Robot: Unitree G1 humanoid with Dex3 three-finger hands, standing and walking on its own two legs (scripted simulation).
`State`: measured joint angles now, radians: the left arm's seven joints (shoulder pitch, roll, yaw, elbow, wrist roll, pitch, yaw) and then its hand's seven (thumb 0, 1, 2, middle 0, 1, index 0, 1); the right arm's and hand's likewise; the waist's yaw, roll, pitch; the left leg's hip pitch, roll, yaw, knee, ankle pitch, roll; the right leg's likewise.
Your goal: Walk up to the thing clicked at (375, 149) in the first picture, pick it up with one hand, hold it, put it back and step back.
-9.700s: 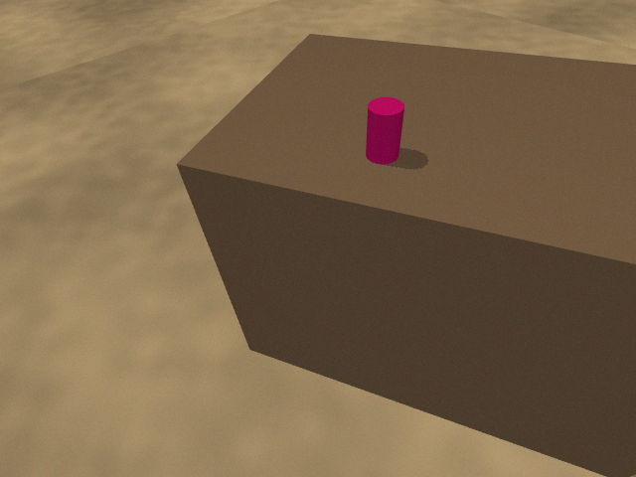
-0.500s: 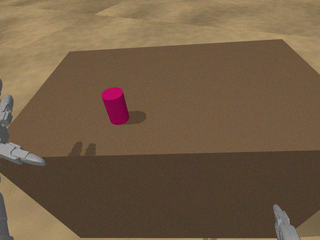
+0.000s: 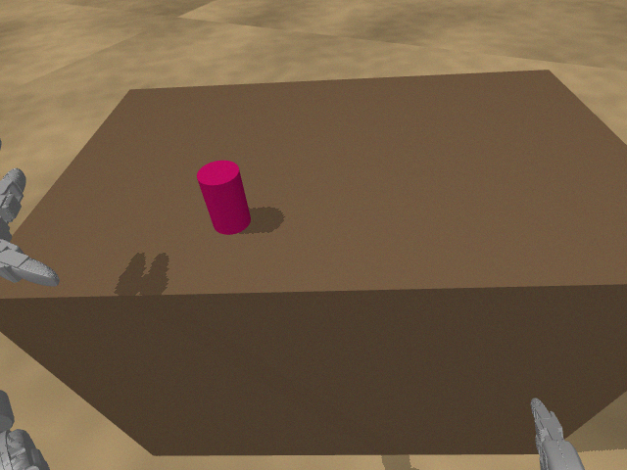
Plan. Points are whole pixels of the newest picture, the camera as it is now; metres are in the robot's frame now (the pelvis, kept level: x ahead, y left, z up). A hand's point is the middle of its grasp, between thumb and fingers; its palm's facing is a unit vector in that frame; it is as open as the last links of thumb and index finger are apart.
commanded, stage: go down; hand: left
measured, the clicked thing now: (225, 198) +0.53 +0.18 +0.09
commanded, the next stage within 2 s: approach in 1.76 s
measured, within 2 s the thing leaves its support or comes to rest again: neither
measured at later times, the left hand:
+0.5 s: hand (38, 194) +0.40 +0.35 +0.21, palm faces +0.14 -0.99 -0.02, open 17.7 cm
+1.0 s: hand (38, 179) +0.42 +0.36 +0.22, palm faces +0.14 -0.99 +0.00, open 17.7 cm
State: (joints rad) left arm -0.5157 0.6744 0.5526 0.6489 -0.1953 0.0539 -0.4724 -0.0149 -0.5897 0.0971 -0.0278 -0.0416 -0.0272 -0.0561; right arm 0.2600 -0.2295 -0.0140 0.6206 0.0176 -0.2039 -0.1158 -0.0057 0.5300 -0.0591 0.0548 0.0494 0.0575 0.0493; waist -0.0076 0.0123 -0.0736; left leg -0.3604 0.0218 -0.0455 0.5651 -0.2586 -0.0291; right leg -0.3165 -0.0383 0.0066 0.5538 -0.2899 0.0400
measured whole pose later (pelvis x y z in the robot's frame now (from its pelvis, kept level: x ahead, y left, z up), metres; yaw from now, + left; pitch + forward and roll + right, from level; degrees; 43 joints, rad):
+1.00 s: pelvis +0.02 +0.00 +0.00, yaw -1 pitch +9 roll -1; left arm -0.76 0.85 0.57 0.97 -0.15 0.12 -0.57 -0.02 -0.61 0.08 -0.04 -0.05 -0.04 -0.06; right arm 0.25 -0.24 0.03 0.61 0.01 -0.21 -0.15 -0.01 0.52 -0.06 0.06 0.05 0.06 0.05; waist -0.06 0.00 -0.12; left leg -0.46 0.03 -0.04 0.60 -0.29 -0.02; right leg -0.40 -0.03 0.01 0.55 -0.30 0.04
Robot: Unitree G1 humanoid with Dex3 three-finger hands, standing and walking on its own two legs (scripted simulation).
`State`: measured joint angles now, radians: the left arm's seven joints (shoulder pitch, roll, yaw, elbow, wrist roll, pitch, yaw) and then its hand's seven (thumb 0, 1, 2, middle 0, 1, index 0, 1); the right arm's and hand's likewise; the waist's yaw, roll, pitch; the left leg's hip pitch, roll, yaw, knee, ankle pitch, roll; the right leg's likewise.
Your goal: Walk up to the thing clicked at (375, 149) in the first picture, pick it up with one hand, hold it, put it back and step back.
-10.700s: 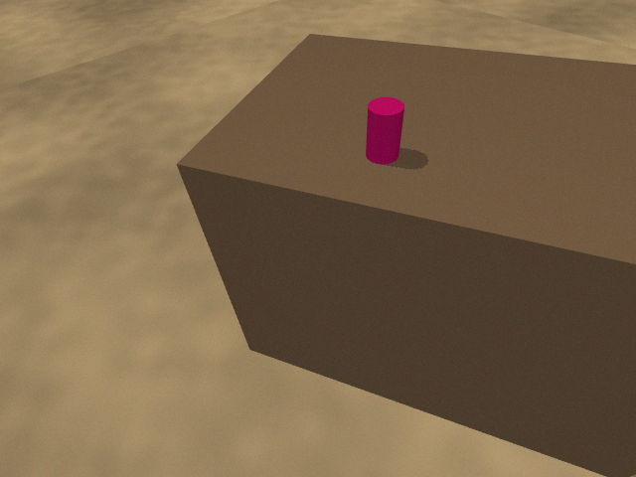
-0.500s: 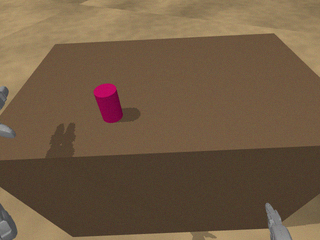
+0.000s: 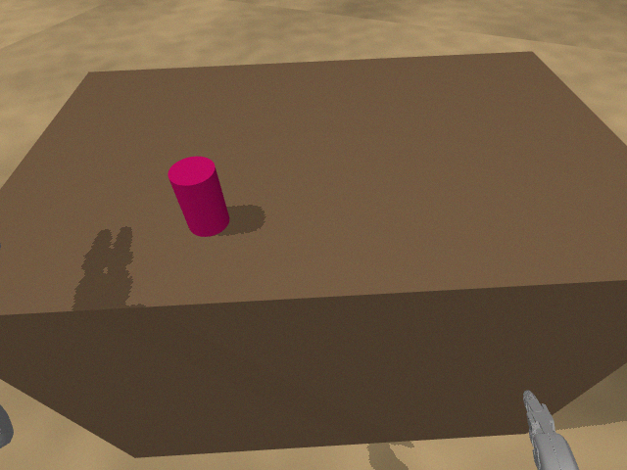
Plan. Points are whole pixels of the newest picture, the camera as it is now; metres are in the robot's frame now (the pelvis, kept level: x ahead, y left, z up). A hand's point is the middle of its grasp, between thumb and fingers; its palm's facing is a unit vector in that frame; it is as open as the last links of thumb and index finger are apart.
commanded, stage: go down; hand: left
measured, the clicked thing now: (201, 197) +0.50 +0.18 +0.09
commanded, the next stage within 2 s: approach in 0.76 s
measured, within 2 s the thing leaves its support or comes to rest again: neither
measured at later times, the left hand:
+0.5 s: hand out of the picture +0.41 +0.37 +0.23, palm faces +0.16 -0.99 +0.00, open 17.7 cm
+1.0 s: hand out of the picture +0.41 +0.38 +0.21, palm faces +0.17 -0.99 -0.02, open 17.7 cm
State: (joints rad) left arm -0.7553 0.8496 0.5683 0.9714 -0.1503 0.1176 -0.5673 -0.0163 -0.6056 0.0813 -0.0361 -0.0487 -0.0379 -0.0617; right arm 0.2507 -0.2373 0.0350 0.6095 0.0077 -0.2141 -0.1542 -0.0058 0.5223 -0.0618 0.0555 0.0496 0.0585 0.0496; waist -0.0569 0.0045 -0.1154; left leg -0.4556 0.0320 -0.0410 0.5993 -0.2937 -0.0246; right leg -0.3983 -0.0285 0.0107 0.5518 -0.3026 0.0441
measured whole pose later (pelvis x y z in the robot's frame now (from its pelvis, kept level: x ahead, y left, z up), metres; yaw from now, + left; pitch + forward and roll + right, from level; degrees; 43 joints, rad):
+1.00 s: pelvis +0.01 +0.01 -0.01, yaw -1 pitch +11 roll -2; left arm -0.81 0.92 0.57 1.07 -0.13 0.06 -0.57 -0.02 -0.60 0.08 -0.05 -0.07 -0.04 -0.08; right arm 0.27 -0.24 0.05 0.54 0.01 -0.20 -0.14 -0.01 0.52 -0.06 0.05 0.05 0.06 0.05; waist -0.07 0.00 -0.13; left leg -0.53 0.04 -0.04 0.66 -0.33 -0.02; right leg -0.46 -0.02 0.02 0.58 -0.32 0.05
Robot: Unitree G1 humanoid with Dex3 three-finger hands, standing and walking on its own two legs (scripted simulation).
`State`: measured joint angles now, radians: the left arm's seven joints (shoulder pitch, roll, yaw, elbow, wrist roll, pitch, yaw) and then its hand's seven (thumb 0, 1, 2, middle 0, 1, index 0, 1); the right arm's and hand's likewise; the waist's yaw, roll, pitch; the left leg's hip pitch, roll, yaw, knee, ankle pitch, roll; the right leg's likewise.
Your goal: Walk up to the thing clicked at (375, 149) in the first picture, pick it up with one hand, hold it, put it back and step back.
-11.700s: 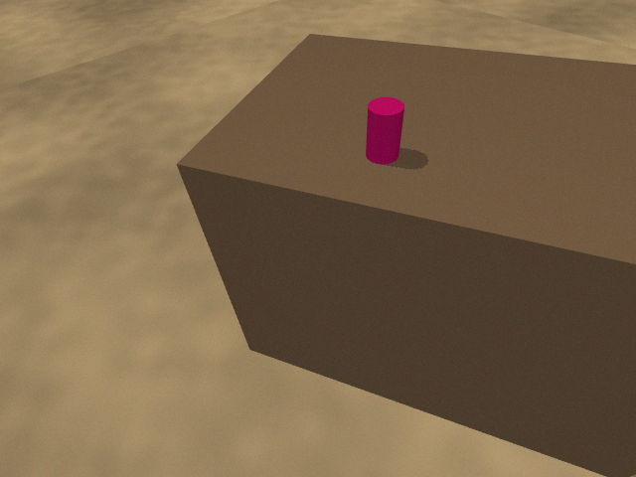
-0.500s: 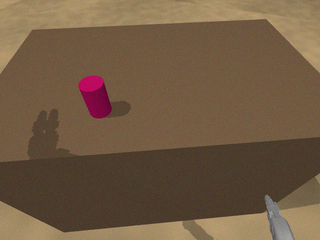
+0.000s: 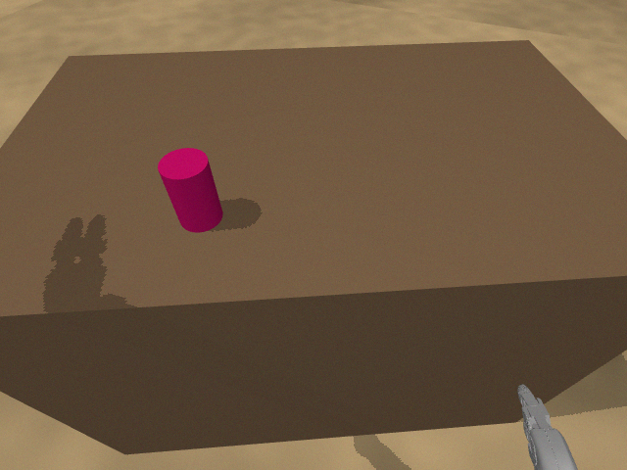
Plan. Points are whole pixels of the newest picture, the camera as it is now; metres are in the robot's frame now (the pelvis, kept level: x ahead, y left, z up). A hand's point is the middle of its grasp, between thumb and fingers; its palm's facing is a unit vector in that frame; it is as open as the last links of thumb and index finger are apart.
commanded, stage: approach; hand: left
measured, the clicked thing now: (193, 191) +0.50 +0.18 +0.09
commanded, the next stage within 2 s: close in in 0.20 s
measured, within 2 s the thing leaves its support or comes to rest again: neither
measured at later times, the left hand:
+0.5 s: hand (158, 193) +0.48 +0.22 +0.11, palm faces +0.10 -0.99 +0.05, open 17.7 cm
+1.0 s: hand (180, 203) +0.46 +0.19 +0.11, palm faces +0.13 -0.99 +0.02, open 17.7 cm
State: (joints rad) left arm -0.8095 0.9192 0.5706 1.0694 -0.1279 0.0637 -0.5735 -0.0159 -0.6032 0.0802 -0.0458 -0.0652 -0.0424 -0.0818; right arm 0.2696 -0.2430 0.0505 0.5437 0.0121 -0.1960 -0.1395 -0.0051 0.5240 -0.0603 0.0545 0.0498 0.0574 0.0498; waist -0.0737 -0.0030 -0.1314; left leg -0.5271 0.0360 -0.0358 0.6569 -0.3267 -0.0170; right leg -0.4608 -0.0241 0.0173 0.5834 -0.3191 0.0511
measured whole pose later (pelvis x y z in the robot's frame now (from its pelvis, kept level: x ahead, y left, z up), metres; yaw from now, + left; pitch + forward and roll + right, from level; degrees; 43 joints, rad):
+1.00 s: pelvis -0.02 -0.01 -0.03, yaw -1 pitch +13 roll -1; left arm -0.80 0.42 0.36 0.88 -0.13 -0.11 -0.10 -0.02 -0.59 0.02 -0.05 -0.03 -0.07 -0.03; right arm 0.31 -0.22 -0.04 0.32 0.00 -0.06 0.00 0.00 0.53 -0.05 0.06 0.05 0.06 0.05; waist -0.10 0.01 -0.10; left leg -0.70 0.05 -0.04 0.87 -0.40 -0.03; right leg -0.66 -0.01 0.03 0.83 -0.40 0.04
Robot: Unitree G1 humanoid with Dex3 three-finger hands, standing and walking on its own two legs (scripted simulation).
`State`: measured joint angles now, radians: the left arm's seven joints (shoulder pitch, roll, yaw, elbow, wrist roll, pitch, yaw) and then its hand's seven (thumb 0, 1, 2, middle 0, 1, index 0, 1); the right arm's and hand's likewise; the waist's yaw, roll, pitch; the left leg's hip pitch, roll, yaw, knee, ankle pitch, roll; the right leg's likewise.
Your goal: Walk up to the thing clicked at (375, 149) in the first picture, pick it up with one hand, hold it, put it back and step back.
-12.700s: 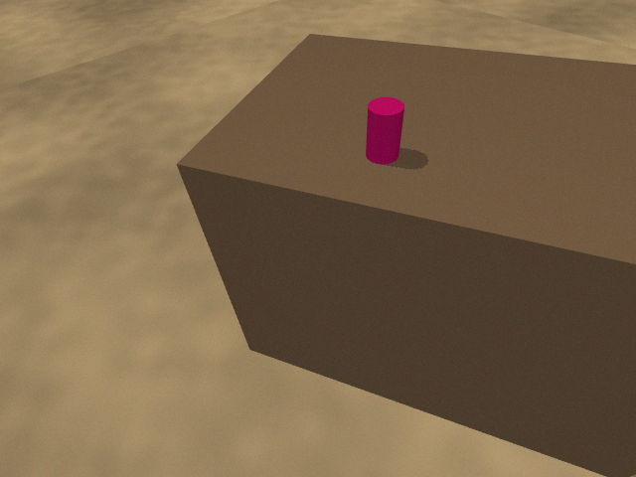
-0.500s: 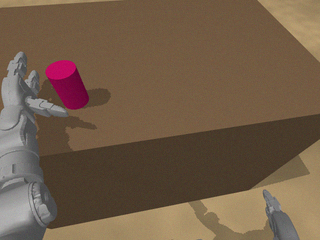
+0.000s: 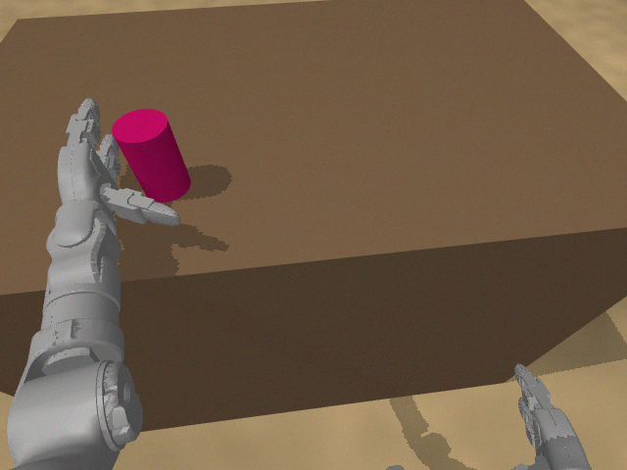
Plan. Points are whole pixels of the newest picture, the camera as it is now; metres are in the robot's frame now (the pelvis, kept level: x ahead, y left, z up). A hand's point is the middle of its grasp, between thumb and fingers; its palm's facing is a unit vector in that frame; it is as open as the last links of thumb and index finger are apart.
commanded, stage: rest palm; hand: left
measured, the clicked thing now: (155, 157) +0.52 +0.20 +0.12
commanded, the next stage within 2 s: close in 0.18 s
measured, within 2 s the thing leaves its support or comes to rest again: leaves its support in 1.38 s
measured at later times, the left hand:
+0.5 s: hand (154, 166) +0.50 +0.19 +0.13, palm faces +0.18 -0.98 +0.02, open 16.3 cm
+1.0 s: hand (157, 158) +0.51 +0.19 +0.13, palm faces +0.17 -0.99 +0.01, open 9.4 cm
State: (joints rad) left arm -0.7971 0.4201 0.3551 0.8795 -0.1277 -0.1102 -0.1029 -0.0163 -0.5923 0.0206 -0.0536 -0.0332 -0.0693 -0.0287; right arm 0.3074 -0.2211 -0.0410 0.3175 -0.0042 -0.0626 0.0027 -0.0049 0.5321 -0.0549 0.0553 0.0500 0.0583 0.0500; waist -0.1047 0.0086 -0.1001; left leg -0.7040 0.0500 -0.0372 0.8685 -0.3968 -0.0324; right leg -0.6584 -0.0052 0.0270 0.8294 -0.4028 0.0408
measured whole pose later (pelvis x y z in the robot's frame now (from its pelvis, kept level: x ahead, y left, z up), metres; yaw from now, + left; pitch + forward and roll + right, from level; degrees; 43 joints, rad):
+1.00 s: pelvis +0.01 +0.01 +0.00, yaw -1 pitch +16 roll -2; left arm -0.83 0.40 0.36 0.92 -0.09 -0.15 -0.02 -0.01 -0.25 0.71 -0.85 -0.84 -0.88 -0.85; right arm 0.35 -0.22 -0.06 0.21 -0.02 0.00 0.02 -0.01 0.51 -0.06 0.05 0.05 0.06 0.05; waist -0.12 0.02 -0.13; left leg -0.75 0.05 -0.02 0.89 -0.42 -0.02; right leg -0.71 0.00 0.05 0.84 -0.42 0.05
